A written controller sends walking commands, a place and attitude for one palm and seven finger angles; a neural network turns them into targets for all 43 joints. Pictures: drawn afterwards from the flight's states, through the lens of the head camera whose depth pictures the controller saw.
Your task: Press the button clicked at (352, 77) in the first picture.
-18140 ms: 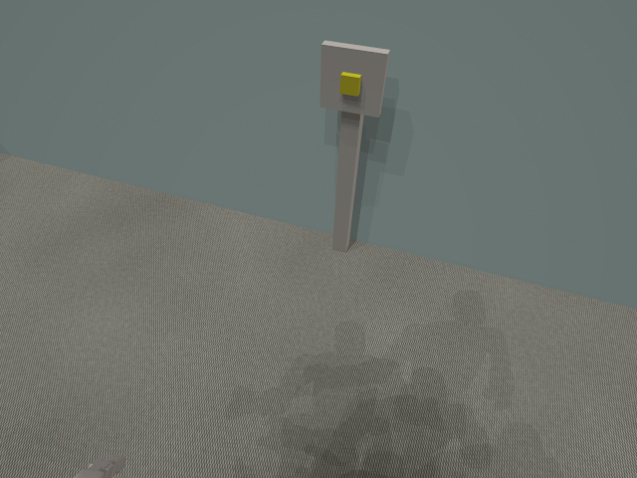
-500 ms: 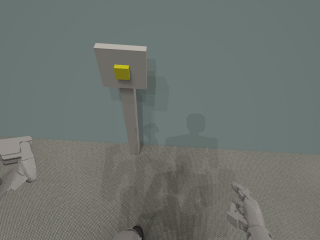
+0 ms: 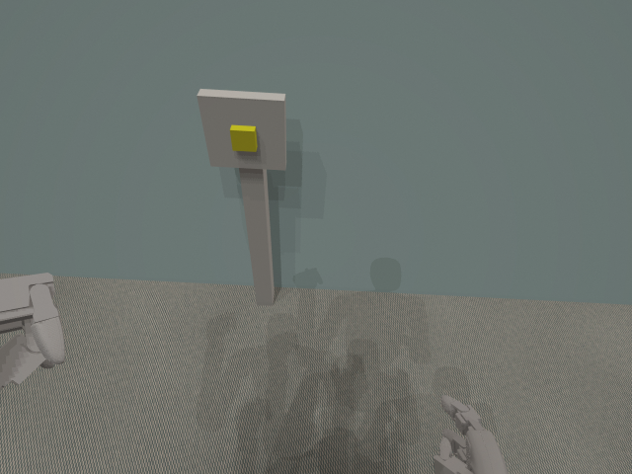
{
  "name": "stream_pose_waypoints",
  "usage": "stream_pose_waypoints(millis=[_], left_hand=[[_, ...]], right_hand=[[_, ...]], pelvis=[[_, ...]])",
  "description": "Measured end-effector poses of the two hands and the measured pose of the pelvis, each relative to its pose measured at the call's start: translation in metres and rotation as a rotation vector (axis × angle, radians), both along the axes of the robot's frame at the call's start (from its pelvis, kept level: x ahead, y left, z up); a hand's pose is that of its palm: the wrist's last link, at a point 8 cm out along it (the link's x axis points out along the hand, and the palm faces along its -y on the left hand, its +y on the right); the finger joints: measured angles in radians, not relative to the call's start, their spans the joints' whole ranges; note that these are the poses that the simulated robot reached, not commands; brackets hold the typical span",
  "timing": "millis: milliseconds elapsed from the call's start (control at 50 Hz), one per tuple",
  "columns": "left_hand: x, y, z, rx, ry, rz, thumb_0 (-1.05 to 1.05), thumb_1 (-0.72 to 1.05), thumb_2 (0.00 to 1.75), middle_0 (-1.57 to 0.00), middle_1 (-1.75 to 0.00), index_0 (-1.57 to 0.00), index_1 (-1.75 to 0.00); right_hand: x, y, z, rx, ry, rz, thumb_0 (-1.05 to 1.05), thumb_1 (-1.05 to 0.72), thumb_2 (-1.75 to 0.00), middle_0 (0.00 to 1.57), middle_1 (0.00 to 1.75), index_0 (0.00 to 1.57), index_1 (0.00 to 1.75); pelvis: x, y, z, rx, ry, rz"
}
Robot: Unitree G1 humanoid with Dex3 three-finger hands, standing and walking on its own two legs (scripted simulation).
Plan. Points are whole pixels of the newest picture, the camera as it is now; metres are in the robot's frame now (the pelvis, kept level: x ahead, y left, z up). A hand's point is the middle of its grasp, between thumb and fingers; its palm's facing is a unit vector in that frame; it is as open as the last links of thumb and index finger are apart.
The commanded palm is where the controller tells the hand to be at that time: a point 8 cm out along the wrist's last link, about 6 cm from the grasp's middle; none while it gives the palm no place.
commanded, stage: stop stepping back and stand still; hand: left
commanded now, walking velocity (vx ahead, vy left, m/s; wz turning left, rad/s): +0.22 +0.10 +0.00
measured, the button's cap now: (244, 137) +0.77 +0.20 -0.01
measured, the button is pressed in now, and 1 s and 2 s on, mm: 0 0 0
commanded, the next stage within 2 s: let the arm hang, fingers relaxed in 0.50 s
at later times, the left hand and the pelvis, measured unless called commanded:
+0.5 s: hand (11, 397) +0.14 +0.24 +0.18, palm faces +0.46 -0.77 -0.44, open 3.1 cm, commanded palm +0.08 +0.28 +0.18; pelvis -0.04 -0.01 +0.00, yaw +3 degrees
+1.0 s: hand out of the picture -0.04 +0.21 -0.17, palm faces +0.10 -0.97 -0.24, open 3.9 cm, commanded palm none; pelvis -0.05 +0.00 +0.00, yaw +6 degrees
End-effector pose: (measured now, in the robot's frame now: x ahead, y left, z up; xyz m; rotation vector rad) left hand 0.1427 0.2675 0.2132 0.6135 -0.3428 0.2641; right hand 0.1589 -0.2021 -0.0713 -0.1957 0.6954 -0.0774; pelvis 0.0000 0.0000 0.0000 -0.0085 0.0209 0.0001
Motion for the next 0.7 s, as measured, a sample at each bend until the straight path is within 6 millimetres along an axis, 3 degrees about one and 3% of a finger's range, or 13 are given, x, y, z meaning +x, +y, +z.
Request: stream_pose_waypoints(millis=[80,160,220,280,440,600,640,700], left_hand=[[-0.012,0.012,-0.004,-0.051,-0.01,0.083,0.01,0.88,0.9,-1.31,-1.5,-1.31,-1.5],[-0.021,0.025,-0.025,-0.135,0.023,0.154,0.01,0.88,0.9,-1.31,-1.5,-1.31,-1.5],[-0.029,0.023,-0.04,-0.174,0.041,0.144,0.01,0.89,0.9,-1.31,-1.5,-1.31,-1.5],[-0.037,0.016,-0.04,-0.159,0.044,0.116,0.01,0.89,0.9,-1.31,-1.5,-1.3,-1.5],[-0.045,0.006,-0.011,-0.052,-0.046,0.114,0.01,0.88,0.9,-1.31,-1.5,-1.31,-1.5],[-0.045,0.016,-0.031,-0.124,0.035,0.145,0.01,0.88,0.9,-1.31,-1.5,-1.31,-1.5],[-0.035,0.022,-0.061,-0.138,0.153,0.139,0.01,0.89,0.9,-1.31,-1.5,-1.31,-1.5],[-0.025,0.033,-0.151,-0.267,0.522,0.222,0.0,0.89,0.9,-1.28,-1.48,-1.28,-1.48]], right_hand=[[-0.029,-0.021,-0.003,-0.028,0.058,-0.044,0.02,-0.9,-0.9,0.2,0.3,0.21,0.3],[-0.053,-0.042,0.0,-0.092,0.074,-0.09,0.02,-0.9,-0.9,0.2,0.3,0.21,0.3],[-0.065,-0.053,0.001,-0.15,0.07,-0.103,0.02,-0.9,-0.9,0.2,0.3,0.2,0.3],[-0.073,-0.054,0.005,-0.156,0.058,-0.1,0.02,-0.91,-0.9,0.2,0.3,0.2,0.3],[-0.063,-0.042,-0.008,-0.07,0.035,-0.045,0.02,-0.9,-0.9,0.2,0.3,0.2,0.3],[-0.047,-0.028,-0.007,-0.064,0.04,-0.014,0.02,-0.9,-0.9,0.2,0.3,0.2,0.3],[-0.043,-0.026,-0.015,-0.05,0.06,0.03,0.02,-0.9,-0.9,0.2,0.3,0.2,0.3],[-0.041,-0.026,-0.036,-0.031,0.139,0.064,0.01,-0.9,-0.9,0.2,0.3,0.2,0.3]], pelvis=[[-0.012,-0.002,0.007,0.016,-0.005,0.006],[-0.02,0.0,0.007,0.019,-0.004,0.021],[-0.028,0.004,0.002,0.009,-0.014,0.042],[-0.032,0.001,0.002,0.026,-0.031,0.042],[-0.035,-0.01,-0.001,0.012,-0.034,0.049],[-0.033,-0.001,0.001,0.004,-0.031,0.057],[-0.036,0.003,-0.002,0.01,-0.02,0.078],[-0.041,0.006,-0.007,0.03,-0.009,0.097]])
